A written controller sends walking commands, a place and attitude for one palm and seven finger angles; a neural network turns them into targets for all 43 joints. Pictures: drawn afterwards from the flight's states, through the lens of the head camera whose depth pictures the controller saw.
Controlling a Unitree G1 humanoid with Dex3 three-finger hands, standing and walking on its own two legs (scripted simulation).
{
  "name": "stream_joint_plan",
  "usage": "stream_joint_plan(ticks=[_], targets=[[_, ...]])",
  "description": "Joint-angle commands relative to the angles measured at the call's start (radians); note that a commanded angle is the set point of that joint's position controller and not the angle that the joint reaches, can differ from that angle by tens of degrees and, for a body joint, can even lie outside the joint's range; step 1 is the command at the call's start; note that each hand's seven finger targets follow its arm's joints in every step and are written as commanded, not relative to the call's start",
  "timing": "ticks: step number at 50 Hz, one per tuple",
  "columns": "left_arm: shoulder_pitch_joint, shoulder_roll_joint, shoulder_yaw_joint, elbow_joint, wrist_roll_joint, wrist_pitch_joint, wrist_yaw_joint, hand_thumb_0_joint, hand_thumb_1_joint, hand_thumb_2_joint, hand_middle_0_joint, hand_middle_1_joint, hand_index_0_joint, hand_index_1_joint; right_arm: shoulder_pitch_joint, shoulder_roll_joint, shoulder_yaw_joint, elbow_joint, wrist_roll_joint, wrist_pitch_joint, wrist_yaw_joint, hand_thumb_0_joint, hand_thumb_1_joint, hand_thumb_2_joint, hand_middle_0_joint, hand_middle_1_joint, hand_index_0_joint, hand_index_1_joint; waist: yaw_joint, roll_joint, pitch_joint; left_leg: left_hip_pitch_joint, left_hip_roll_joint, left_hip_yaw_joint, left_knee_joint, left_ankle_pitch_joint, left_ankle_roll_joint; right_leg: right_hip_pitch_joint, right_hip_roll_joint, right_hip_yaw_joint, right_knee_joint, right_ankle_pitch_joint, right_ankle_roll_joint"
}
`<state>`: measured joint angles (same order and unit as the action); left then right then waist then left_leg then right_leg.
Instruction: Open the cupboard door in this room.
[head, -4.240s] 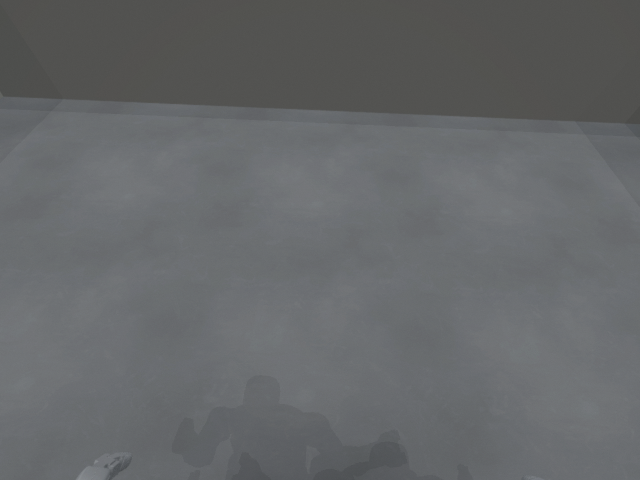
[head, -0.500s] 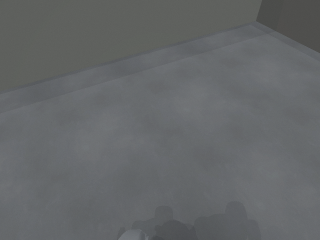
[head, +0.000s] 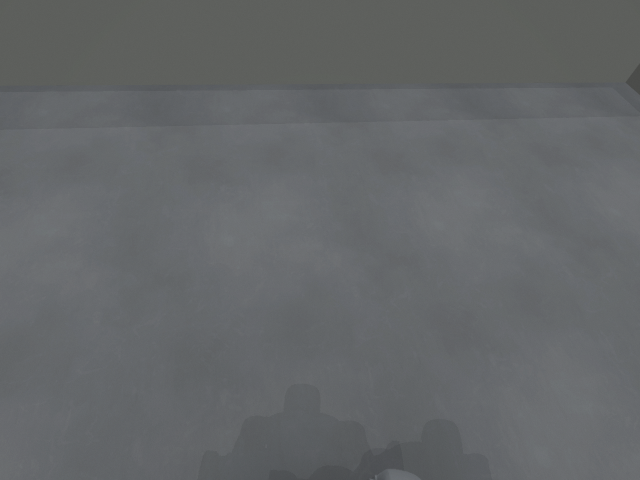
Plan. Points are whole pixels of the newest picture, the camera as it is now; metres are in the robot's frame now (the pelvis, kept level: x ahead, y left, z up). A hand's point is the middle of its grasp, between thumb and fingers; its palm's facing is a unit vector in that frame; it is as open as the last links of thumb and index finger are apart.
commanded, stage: turn or walk to find it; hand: left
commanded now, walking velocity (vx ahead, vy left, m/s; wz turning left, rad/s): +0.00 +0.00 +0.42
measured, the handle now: out of the picture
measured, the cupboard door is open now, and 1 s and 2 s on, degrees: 0 0 0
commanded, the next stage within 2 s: none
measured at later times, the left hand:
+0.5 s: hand out of the picture +0.03 +0.15 -0.14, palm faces +0.22 -0.94 -0.27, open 7.3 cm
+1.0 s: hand out of the picture -0.14 +0.21 -0.18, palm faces +0.48 -0.85 -0.22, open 7.4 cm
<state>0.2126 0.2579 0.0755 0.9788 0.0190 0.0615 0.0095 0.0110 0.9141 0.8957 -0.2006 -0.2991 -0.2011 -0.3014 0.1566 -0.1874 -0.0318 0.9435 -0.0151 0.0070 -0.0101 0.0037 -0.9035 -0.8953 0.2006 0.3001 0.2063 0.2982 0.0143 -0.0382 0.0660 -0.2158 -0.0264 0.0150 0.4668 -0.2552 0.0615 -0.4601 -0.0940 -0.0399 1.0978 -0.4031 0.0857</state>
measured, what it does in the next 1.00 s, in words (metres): steps on the spot, turning left: right foot, then left foot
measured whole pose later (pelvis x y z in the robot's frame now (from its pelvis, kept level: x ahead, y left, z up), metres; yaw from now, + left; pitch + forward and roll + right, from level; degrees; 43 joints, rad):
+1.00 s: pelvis -0.08 +0.01 +0.00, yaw +25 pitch -1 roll -2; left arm 0.25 0.26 0.08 1.00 0.02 0.07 0.01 0.01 0.91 0.90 -0.20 -0.30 -0.20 -0.30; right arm 0.14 -0.19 -0.03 0.94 -0.01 0.01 -0.01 0.00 -0.90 -0.90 0.20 0.30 0.21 0.30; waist 0.03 -0.04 0.06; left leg -0.21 -0.02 0.03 0.49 -0.26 0.07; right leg -0.45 -0.10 -0.06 1.11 -0.41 0.08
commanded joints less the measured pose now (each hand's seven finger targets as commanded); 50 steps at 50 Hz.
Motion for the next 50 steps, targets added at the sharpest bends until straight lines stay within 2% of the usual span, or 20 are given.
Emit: stream_joint_plan(ticks=[1,8,12,14,15,16,17,18,19,22,28,35,37,39,40,41,42,43,46,50], targets=[[-0.022,0.060,0.005,-0.088,-0.003,-0.025,0.009,0.000,0.900,0.900,-0.200,-0.300,-0.200,-0.300,0.092,-0.202,-0.058,-0.030,-0.001,-0.008,-0.017,0.000,-0.900,-0.900,0.200,0.300,0.200,0.300,-0.036,0.157,-0.110,0.189,0.256,-0.224,-0.116,0.617,0.095,-0.079,-0.008,0.026,-0.032,0.015,0.016],[-0.109,0.041,-0.002,-0.133,-0.007,-0.027,0.014,0.000,0.900,0.900,-0.200,-0.300,-0.200,-0.300,0.122,-0.205,-0.068,-0.030,-0.011,0.003,-0.013,0.000,-0.900,-0.900,0.200,0.300,0.200,0.300,-0.061,0.166,-0.084,0.117,0.258,-0.349,-0.119,0.498,0.125,0.002,0.026,0.033,-0.224,-0.053,0.001],[-0.050,0.033,-0.003,-0.130,-0.014,-0.035,0.018,0.000,0.900,0.900,-0.200,-0.300,-0.200,-0.300,0.085,-0.208,-0.072,-0.044,-0.013,0.010,-0.008,0.000,-0.900,-0.900,0.200,0.300,0.200,0.300,-0.032,0.178,-0.110,0.040,0.220,-0.369,-0.088,0.465,0.107,0.145,0.065,0.017,-0.414,0.008,-0.020],[0.007,0.042,0.001,-0.120,-0.015,-0.047,0.021,0.000,0.900,0.900,-0.200,-0.300,-0.200,-0.300,0.071,-0.197,-0.073,-0.047,-0.007,0.011,-0.004,0.000,-0.900,-0.900,0.200,0.300,0.200,0.300,0.003,0.148,-0.129,-0.050,0.184,-0.355,-0.030,0.389,0.067,0.298,0.060,0.014,-0.619,0.154,-0.026],[0.034,0.073,0.007,-0.115,-0.011,-0.057,0.025,0.000,0.900,0.900,-0.200,-0.300,-0.200,-0.300,0.078,-0.171,-0.070,-0.049,0.001,0.011,0.001,0.000,-0.900,-0.900,0.200,0.300,0.200,0.300,0.013,0.077,-0.145,-0.144,0.135,-0.321,0.025,0.253,0.017,0.426,0.006,0.057,-0.738,0.235,-0.037],[0.062,0.157,0.022,-0.114,0.004,-0.067,0.033,0.000,0.900,0.900,-0.200,-0.300,-0.200,-0.300,0.097,-0.108,-0.060,-0.060,0.010,0.008,0.007,0.000,-0.900,-0.900,0.200,0.300,0.200,0.300,0.021,-0.162,-0.168,-0.323,0.014,-0.174,0.205,-0.048,-0.054,0.558,-0.221,0.278,-0.806,0.270,-0.106],[0.057,0.201,0.026,-0.127,0.005,-0.064,0.032,0.000,0.900,0.900,-0.200,-0.300,-0.200,-0.300,0.080,-0.117,-0.067,-0.080,0.002,0.015,0.003,0.000,-0.900,-0.900,0.200,0.300,0.200,0.300,0.029,-0.255,-0.124,-0.367,-0.052,-0.084,0.419,-0.322,-0.089,0.439,-0.393,0.407,-0.831,0.352,-0.218],[0.020,0.175,0.019,-0.143,-0.002,-0.055,0.034,0.000,0.900,0.900,-0.200,-0.300,-0.200,-0.300,0.073,-0.145,-0.078,-0.073,-0.007,0.030,0.005,0.000,-0.900,-0.900,0.200,0.300,0.200,0.300,0.015,-0.144,-0.082,-0.334,-0.014,-0.116,0.567,-0.302,-0.088,0.319,-0.386,0.330,-0.839,0.321,-0.253],[-0.038,0.135,0.019,-0.153,-0.003,-0.062,0.036,0.000,0.900,0.900,-0.200,-0.300,-0.200,-0.300,0.087,-0.148,-0.079,-0.047,-0.011,0.046,0.010,0.000,-0.900,-0.900,0.200,0.300,0.200,0.300,-0.011,-0.195,-0.044,-0.335,0.012,-0.131,0.645,-0.247,-0.088,0.247,-0.315,0.277,-0.867,0.219,-0.229],[-0.085,0.075,-0.004,-0.157,-0.006,-0.070,0.025,0.000,0.900,0.900,-0.200,-0.300,-0.200,-0.300,0.141,-0.123,-0.077,0.001,-0.012,0.054,0.025,0.000,-0.900,-0.900,0.200,0.300,0.200,0.300,-0.051,-0.098,0.004,-0.338,0.027,-0.079,0.763,-0.092,-0.111,0.228,-0.189,0.097,-0.834,0.252,-0.175],[0.024,0.082,0.001,-0.112,0.001,-0.077,0.029,0.000,0.900,0.900,-0.200,-0.300,-0.200,-0.300,0.076,-0.119,-0.069,-0.006,-0.008,0.057,0.025,0.000,-0.900,-0.900,0.200,0.300,0.200,0.300,-0.009,-0.119,-0.018,-0.351,0.061,-0.051,0.681,-0.098,-0.143,0.332,-0.220,0.056,-0.808,0.365,-0.200],[0.093,0.146,0.022,-0.071,0.016,-0.065,0.025,0.000,0.900,0.900,-0.200,-0.300,-0.200,-0.300,-0.016,-0.091,-0.043,-0.034,0.007,0.038,0.022,0.000,-0.900,-0.900,0.200,0.300,0.200,0.300,0.037,-0.168,-0.072,-0.194,0.058,0.044,0.329,-0.218,-0.125,0.369,-0.269,0.015,-0.707,0.577,-0.233],[0.085,0.155,0.026,-0.061,0.014,-0.062,0.023,0.000,0.900,0.900,-0.200,-0.300,-0.200,-0.300,0.010,-0.093,-0.041,-0.028,0.009,0.030,0.018,0.000,-0.900,-0.900,0.200,0.300,0.200,0.300,0.020,-0.173,-0.097,-0.130,0.046,0.068,0.219,-0.173,-0.115,0.367,-0.266,-0.005,-0.661,0.609,-0.214],[0.062,0.147,0.026,-0.059,0.004,-0.054,0.020,0.000,0.900,0.900,-0.200,-0.300,-0.200,-0.300,0.073,-0.113,-0.044,-0.016,0.006,0.019,0.018,0.000,-0.900,-0.900,0.200,0.300,0.200,0.300,-0.024,-0.110,-0.126,0.027,0.048,0.073,0.001,0.020,-0.101,0.292,-0.235,-0.073,-0.558,0.521,-0.144],[0.067,0.118,0.019,-0.070,-0.006,-0.046,0.018,0.000,0.900,0.900,-0.200,-0.300,-0.200,-0.300,0.108,-0.170,-0.054,-0.009,0.003,0.009,0.018,0.000,-0.900,-0.900,0.200,0.300,0.200,0.300,-0.047,0.039,-0.152,0.166,0.128,-0.025,-0.087,0.159,-0.072,0.169,-0.179,-0.122,-0.419,0.363,-0.089],[0.066,0.049,0.004,-0.104,-0.011,-0.041,0.012,0.000,0.900,0.900,-0.200,-0.300,-0.200,-0.300,0.135,-0.270,-0.078,-0.014,-0.004,0.003,0.013,0.000,-0.900,-0.900,0.200,0.300,0.200,0.300,-0.061,0.339,-0.145,0.259,0.384,-0.359,-0.128,0.477,0.041,-0.093,-0.044,-0.155,-0.215,-0.136,-0.010],[0.010,0.049,-0.007,-0.120,-0.001,-0.029,0.017,0.000,0.900,0.900,-0.200,-0.300,-0.200,-0.300,0.167,-0.305,-0.085,-0.003,-0.003,0.013,0.007,0.000,-0.900,-0.900,0.200,0.300,0.200,0.300,-0.085,0.300,-0.145,0.178,0.453,-0.360,-0.132,0.550,0.129,-0.075,-0.028,-0.059,-0.079,-0.254,-0.018],[-0.016,0.053,-0.004,-0.108,0.002,-0.018,0.021,0.000,0.900,0.900,-0.200,-0.300,-0.200,-0.300,0.143,-0.271,-0.078,0.002,-0.006,0.010,-0.003,0.000,-0.900,-0.900,0.200,0.300,0.200,0.300,-0.077,0.281,-0.118,0.120,0.408,-0.309,-0.148,0.491,0.120,-0.067,-0.044,0.000,-0.026,-0.204,-0.023],[-0.007,0.066,0.008,-0.073,0.001,-0.024,0.006,0.000,0.900,0.900,-0.200,-0.300,-0.200,-0.300,0.036,-0.210,-0.051,-0.031,-0.005,0.002,-0.015,0.000,-0.900,-0.900,0.200,0.300,0.200,0.300,-0.029,0.201,-0.044,0.089,0.285,-0.219,-0.142,0.481,0.078,-0.095,-0.031,0.020,0.047,-0.022,-0.013],[0.029,0.071,0.009,-0.051,0.000,-0.024,0.005,0.000,0.900,0.900,-0.200,-0.300,-0.200,-0.300,0.060,-0.200,-0.049,-0.034,0.004,-0.010,-0.017,0.000,-0.900,-0.900,0.200,0.300,0.200,0.300,-0.019,0.161,-0.084,0.154,0.243,-0.182,-0.146,0.559,0.054,-0.087,-0.019,0.023,0.056,0.055,0.011]])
